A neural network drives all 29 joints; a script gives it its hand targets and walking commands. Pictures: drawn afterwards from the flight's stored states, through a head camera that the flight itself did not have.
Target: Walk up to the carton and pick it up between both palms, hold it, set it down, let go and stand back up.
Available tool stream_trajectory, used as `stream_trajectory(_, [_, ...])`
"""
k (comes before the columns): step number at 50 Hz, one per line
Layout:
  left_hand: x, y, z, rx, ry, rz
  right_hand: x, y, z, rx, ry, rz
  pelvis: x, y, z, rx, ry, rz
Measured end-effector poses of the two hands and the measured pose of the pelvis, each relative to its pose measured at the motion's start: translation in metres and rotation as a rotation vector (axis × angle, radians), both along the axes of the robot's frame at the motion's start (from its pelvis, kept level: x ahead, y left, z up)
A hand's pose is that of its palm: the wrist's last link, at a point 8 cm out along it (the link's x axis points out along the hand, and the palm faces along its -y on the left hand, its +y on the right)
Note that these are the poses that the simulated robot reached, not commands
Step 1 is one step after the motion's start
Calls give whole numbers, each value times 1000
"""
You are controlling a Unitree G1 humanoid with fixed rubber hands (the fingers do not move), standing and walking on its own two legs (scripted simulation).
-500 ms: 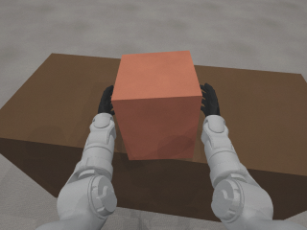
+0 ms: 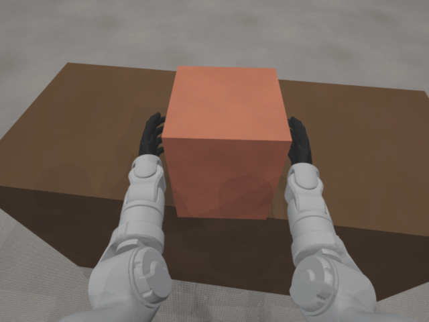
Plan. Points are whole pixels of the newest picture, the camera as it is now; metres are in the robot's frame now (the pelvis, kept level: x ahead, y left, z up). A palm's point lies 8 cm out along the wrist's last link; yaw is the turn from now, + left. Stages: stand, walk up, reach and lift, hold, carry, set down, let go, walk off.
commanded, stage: set down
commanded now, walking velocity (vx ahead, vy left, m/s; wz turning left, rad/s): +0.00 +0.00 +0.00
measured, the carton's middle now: (223, 146) +0.46 +0.02 +0.05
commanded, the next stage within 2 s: none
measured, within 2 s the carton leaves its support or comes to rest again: neither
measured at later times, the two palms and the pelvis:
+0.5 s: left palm (150, 158) +0.41 +0.16 +0.07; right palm (299, 162) +0.40 -0.13 +0.08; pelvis +0.00 +0.00 +0.00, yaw +0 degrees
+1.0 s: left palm (139, 151) +0.43 +0.19 +0.08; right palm (305, 152) +0.43 -0.15 +0.07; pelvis -0.01 +0.00 -0.01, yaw -1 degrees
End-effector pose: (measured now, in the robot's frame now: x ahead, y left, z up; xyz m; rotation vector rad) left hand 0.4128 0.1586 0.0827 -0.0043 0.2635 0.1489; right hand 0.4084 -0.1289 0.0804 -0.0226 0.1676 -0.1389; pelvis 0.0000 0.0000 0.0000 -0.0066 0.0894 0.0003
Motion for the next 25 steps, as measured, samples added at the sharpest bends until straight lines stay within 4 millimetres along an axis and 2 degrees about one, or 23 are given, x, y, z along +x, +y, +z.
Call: stream_trajectory(25, [-3, 1, -8, -3, 3, -3, -4, -1, -4, -11, -4, 7, 0, 0, 0, 2, -17, -3])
